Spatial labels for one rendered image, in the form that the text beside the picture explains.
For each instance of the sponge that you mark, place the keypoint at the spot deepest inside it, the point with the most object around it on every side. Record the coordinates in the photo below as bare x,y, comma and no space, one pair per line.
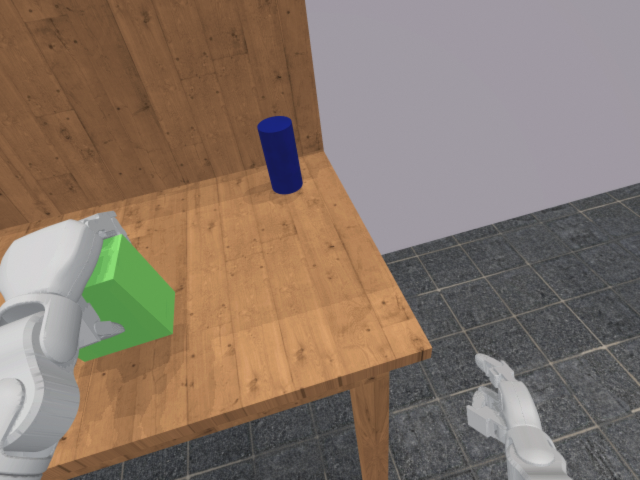
124,288

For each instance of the left robot hand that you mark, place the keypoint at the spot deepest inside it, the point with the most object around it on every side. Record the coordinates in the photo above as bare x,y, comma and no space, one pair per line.
60,259

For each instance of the right robot hand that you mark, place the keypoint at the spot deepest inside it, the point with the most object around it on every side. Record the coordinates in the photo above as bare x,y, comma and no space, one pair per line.
512,406

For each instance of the robot left forearm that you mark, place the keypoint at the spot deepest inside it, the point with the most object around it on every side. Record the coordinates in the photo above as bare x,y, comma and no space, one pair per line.
39,396

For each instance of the table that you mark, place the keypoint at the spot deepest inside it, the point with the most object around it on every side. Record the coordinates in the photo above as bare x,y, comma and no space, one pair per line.
150,108

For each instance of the robot right forearm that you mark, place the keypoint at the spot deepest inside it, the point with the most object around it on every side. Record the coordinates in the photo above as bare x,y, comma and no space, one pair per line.
532,455

